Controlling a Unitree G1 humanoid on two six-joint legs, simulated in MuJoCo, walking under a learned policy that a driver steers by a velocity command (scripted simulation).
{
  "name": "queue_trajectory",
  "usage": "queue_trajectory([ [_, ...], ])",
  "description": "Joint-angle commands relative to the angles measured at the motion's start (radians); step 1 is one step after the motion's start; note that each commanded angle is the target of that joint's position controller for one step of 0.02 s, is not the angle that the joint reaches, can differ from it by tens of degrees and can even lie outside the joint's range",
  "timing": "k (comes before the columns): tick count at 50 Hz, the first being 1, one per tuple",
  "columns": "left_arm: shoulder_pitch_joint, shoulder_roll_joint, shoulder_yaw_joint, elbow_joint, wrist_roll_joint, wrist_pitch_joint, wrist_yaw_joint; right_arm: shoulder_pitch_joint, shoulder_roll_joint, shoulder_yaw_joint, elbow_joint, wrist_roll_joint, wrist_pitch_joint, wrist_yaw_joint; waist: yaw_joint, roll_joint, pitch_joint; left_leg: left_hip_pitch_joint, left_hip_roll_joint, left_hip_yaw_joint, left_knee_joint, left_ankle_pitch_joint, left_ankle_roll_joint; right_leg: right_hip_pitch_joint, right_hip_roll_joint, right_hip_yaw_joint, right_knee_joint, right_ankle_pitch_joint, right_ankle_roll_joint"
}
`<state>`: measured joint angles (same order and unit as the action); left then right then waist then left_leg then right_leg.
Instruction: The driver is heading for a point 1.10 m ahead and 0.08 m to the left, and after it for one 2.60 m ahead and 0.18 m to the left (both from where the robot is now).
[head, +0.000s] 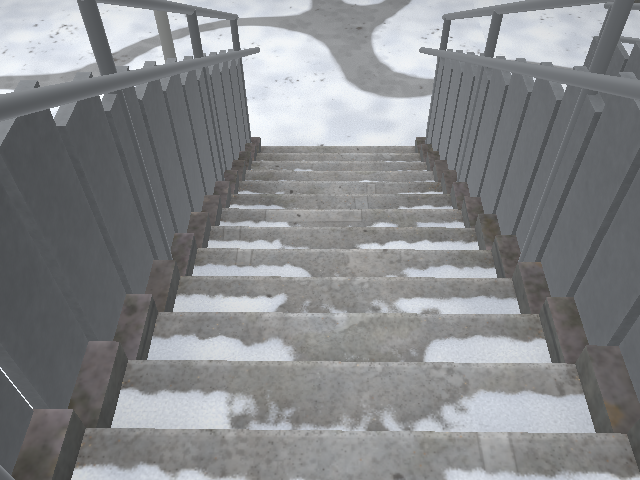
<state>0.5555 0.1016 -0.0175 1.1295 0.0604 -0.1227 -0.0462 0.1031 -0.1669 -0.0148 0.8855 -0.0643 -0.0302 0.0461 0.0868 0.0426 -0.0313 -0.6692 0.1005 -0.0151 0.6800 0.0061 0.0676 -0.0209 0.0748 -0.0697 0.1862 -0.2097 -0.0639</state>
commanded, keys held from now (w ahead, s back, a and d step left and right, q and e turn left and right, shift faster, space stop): w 1.00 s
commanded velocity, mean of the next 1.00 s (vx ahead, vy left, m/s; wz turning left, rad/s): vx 0.50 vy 0.00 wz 0.00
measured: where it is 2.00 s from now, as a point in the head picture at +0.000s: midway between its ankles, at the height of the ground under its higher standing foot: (356, 390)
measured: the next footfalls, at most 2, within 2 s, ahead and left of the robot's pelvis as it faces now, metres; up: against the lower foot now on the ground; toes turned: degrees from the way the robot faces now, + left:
left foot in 0.16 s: +0.27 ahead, +0.14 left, +0.00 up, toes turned +2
right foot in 0.86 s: +0.58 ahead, -0.11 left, -0.16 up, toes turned -4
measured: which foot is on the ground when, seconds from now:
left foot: up 0.00-0.14, down 0.16-0.88, up 0.90-1.00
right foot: down 0.00-0.20, up 0.22-0.84, down 0.86-1.00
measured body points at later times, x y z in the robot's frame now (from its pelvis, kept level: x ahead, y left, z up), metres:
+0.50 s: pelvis +0.25 +0.07 +0.00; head +0.26 +0.07 +0.45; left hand +0.40 +0.28 -0.13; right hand +0.12 -0.13 -0.15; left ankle +0.23 +0.13 -0.75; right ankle +0.39 -0.11 -0.67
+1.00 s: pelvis +0.53 -0.03 -0.17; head +0.53 -0.03 +0.28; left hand +0.55 +0.22 -0.31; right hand +0.44 -0.25 -0.32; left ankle +0.41 +0.12 -0.67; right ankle +0.54 -0.11 -0.91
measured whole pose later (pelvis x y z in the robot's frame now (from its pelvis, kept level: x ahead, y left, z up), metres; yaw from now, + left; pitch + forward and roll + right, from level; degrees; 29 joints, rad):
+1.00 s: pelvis +0.53 -0.03 -0.17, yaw +1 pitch +2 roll +0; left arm 0.32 0.22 0.04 1.03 0.10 -0.07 -0.07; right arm 0.50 -0.18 0.00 1.06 -0.05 -0.08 0.06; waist -0.05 0.01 -0.04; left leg -0.60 0.02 -0.07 1.78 -0.54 0.07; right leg -0.28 0.01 -0.10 0.48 -0.23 -0.07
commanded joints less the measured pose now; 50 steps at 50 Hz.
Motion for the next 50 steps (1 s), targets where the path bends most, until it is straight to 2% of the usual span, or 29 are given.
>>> queue_trajectory([
  [1,0.078,0.137,0.015,0.004,0.005,-0.002,-0.004,-0.035,-0.061,-0.016,-0.037,0.005,0.005,-0.002,-0.052,-0.097,0.067,-0.057,-0.012,-0.021,-0.102,0.028,-0.009,0.083,-0.328,0.156,-0.033,0.581,-0.198],
  [6,0.035,0.168,0.030,0.006,0.016,0.032,0.003,-0.125,-0.080,-0.031,-0.036,0.023,-0.007,-0.001,-0.070,-0.121,0.069,0.121,-0.064,0.036,-0.150,-0.102,0.030,0.068,-0.323,0.099,0.041,0.564,-0.125],
  [8,0.025,0.214,0.051,0.007,0.014,0.036,0.003,0.012,-0.144,-0.063,0.022,0.051,-0.030,-0.009,-0.123,-0.120,0.008,0.416,-0.117,0.083,-0.179,-0.023,0.074,-0.035,-0.263,0.052,0.209,0.739,-0.079],
  [9,0.042,0.176,0.044,-0.004,0.018,0.028,-0.004,0.227,-0.205,-0.083,0.092,0.057,-0.040,-0.018,-0.175,-0.031,-0.130,0.756,-0.043,-0.028,-0.113,0.169,0.150,-0.219,-0.172,0.014,0.448,0.519,-0.017],
  [10,0.146,0.053,0.002,-0.037,0.038,0.011,-0.027,0.519,-0.237,-0.083,0.145,0.059,-0.048,-0.023,-0.238,0.239,-0.392,1.243,0.221,-0.479,-0.274,0.015,0.372,-0.585,-0.013,0.034,0.801,-0.140,0.047],
  [11,-0.035,0.102,0.028,-0.065,0.010,0.007,-0.037,0.631,-0.197,-0.082,0.212,0.002,-0.059,-0.028,-0.300,0.130,-0.250,1.160,0.238,-0.643,-0.380,-0.138,0.338,-0.778,-0.004,0.157,1.114,-0.388,0.009],
  [12,-0.133,0.134,0.046,-0.104,-0.006,0.002,-0.020,0.491,-0.210,-0.089,0.192,-0.005,-0.081,-0.032,-0.254,0.046,-0.072,0.925,0.234,-0.531,-0.413,-0.266,0.269,-0.817,-0.074,0.222,1.193,-0.303,-0.035],
  [13,-0.173,0.169,0.059,-0.107,-0.001,0.005,0.010,0.347,-0.143,-0.068,0.163,0.007,-0.080,-0.034,-0.194,-0.021,0.004,0.714,0.212,-0.443,-0.443,-0.261,0.256,-0.751,-0.140,0.206,1.178,-0.209,-0.043],
  [14,-0.166,0.132,0.052,-0.119,0.018,0.012,0.031,0.299,-0.056,-0.037,0.151,0.021,-0.078,-0.038,-0.143,-0.025,-0.010,0.610,0.183,-0.371,-0.472,-0.181,0.247,-0.669,-0.177,0.210,1.126,-0.139,-0.051],
  [16,-0.190,0.066,0.040,-0.143,0.023,0.031,0.025,0.267,-0.008,-0.020,0.139,0.031,-0.080,-0.041,-0.094,-0.019,0.024,0.483,0.142,-0.250,-0.500,-0.001,0.222,-0.601,-0.205,0.183,1.055,-0.099,-0.035],
  [18,-0.229,0.077,0.044,-0.162,0.005,0.043,0.013,0.302,-0.023,-0.020,0.151,0.023,-0.099,-0.028,-0.091,-0.004,0.055,0.412,0.111,-0.167,-0.525,0.060,0.213,-0.593,-0.203,0.141,0.940,-0.075,-0.014],
  [21,-0.292,0.087,0.045,-0.193,0.029,0.072,0.004,0.443,-0.056,-0.014,0.213,-0.009,-0.111,-0.010,-0.114,0.007,0.060,0.405,0.101,-0.130,-0.514,0.157,0.227,-0.636,-0.212,0.108,0.749,0.146,0.019],
  [24,-0.280,0.101,0.040,-0.194,0.039,0.085,-0.014,0.479,-0.047,0.006,0.228,-0.028,-0.112,-0.006,-0.100,0.014,0.059,0.318,0.074,-0.112,-0.425,0.053,0.199,-0.619,-0.192,0.094,0.785,0.377,0.009],
  [25,-0.322,0.102,0.038,-0.214,0.036,0.083,-0.011,0.549,-0.001,0.023,0.276,-0.035,-0.114,-0.021,-0.124,-0.006,0.066,0.460,0.115,-0.178,-0.372,0.030,0.213,-0.791,-0.236,0.193,0.711,0.490,0.011],
  [26,-0.349,0.106,0.035,-0.228,0.042,0.074,-0.001,0.608,0.007,0.029,0.281,-0.020,-0.116,-0.038,-0.152,-0.023,0.052,0.585,0.110,-0.178,-0.341,0.005,0.207,-0.879,-0.233,0.194,0.600,0.560,0.016],
  [28,-0.436,0.086,0.025,-0.250,0.024,0.070,0.006,0.718,0.006,0.037,0.335,-0.029,-0.110,-0.052,-0.187,0.006,0.086,0.661,0.136,-0.224,-0.304,0.041,0.215,-0.972,-0.232,0.183,0.552,0.576,0.032],
  [29,-0.477,0.087,0.019,-0.252,0.028,0.066,0.000,0.706,0.022,0.043,0.322,-0.013,-0.100,-0.058,-0.205,-0.028,0.087,0.597,0.086,-0.157,-0.274,-0.010,0.192,-0.893,-0.235,0.161,0.419,0.689,0.031],
  [33,-0.487,0.097,0.022,-0.262,0.043,0.064,-0.015,0.684,0.045,0.075,0.295,-0.019,-0.076,-0.052,-0.198,0.009,0.115,0.342,0.049,-0.154,-0.178,-0.180,0.191,-0.659,-0.198,0.097,0.458,0.681,0.032],
  [37,-0.599,0.080,0.005,-0.310,0.027,0.067,-0.013,0.757,0.011,0.063,0.309,-0.003,-0.071,-0.076,-0.265,0.008,0.168,0.420,0.050,-0.192,-0.049,-0.300,0.167,-0.627,-0.191,0.077,0.248,0.521,0.035],
  [40,-0.565,0.099,0.003,-0.299,0.025,0.069,-0.013,0.680,-0.033,0.046,0.278,-0.007,-0.057,-0.067,-0.239,0.018,0.171,0.414,0.061,-0.231,0.023,-0.245,0.151,-0.467,-0.215,0.095,0.156,0.488,0.015],
  [42,-0.363,0.154,0.026,-0.185,0.004,0.045,0.002,0.624,-0.070,0.033,0.254,0.003,-0.037,-0.052,-0.162,-0.069,0.121,0.358,-0.012,-0.155,0.234,-0.302,0.093,-0.163,-0.195,0.046,0.039,0.586,0.024],
  [43,-0.126,0.220,0.060,-0.102,-0.004,0.036,0.009,0.595,-0.101,0.023,0.249,-0.001,-0.020,-0.023,-0.041,-0.145,0.063,0.288,-0.065,-0.062,0.453,-0.232,0.055,0.091,-0.173,-0.031,-0.035,0.642,0.016],
  [44,0.161,0.301,0.100,-0.038,0.005,0.046,0.005,0.659,-0.052,0.035,0.286,-0.043,-0.013,0.028,0.055,-0.281,-0.094,0.028,-0.121,-0.054,0.878,-0.483,-0.025,0.516,-0.298,0.077,0.175,0.919,-0.094],
  [45,0.234,0.414,0.119,-0.041,0.003,0.053,-0.020,0.850,0.047,0.046,0.298,-0.002,-0.031,0.062,-0.027,-0.341,-0.402,-0.090,-0.158,-0.058,1.286,-0.873,-0.044,0.803,-0.456,0.175,0.536,1.337,-0.258],
  [46,0.283,0.393,0.121,-0.007,0.038,0.061,-0.039,0.719,-0.029,0.024,0.220,0.027,-0.050,0.070,0.033,-0.220,-0.362,-0.290,-0.193,-0.084,1.462,-0.876,-0.051,0.763,-0.518,0.352,0.467,1.242,-0.350],
  [47,0.143,0.388,0.130,-0.027,0.023,0.060,-0.042,0.514,-0.067,0.017,0.099,0.045,-0.068,0.051,0.027,-0.200,-0.164,-0.560,-0.123,-0.061,1.430,-0.765,-0.026,0.594,-0.599,0.487,0.308,0.594,-0.382],
  [48,-0.005,0.233,0.087,-0.077,0.031,0.054,-0.034,0.404,-0.090,0.008,0.087,0.024,-0.074,0.022,-0.012,0.005,-0.026,-0.543,-0.034,-0.077,1.204,-0.564,0.002,0.302,-0.506,0.374,0.224,0.249,-0.295],
  [49,-0.104,0.138,0.050,-0.112,0.065,0.053,-0.024,0.436,-0.033,0.018,0.101,0.008,-0.072,-0.004,-0.102,0.056,0.042,-0.315,0.031,-0.130,0.997,-0.348,0.027,-0.022,-0.464,0.306,0.187,0.289,-0.265],
  [50,-0.091,0.111,0.040,-0.101,0.069,0.040,-0.012,0.371,-0.011,0.013,0.086,0.010,-0.064,-0.016,-0.132,-0.042,0.134,-0.244,0.055,-0.102,0.939,-0.346,0.039,-0.241,-0.423,0.283,0.159,0.343,-0.262],
])
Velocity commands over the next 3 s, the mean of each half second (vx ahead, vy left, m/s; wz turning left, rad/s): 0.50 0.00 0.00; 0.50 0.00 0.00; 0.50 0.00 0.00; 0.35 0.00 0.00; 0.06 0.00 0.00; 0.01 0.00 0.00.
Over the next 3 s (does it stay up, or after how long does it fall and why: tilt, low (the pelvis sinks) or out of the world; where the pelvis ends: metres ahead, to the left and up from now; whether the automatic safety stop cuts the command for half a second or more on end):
stays up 1.12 0.02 -0.50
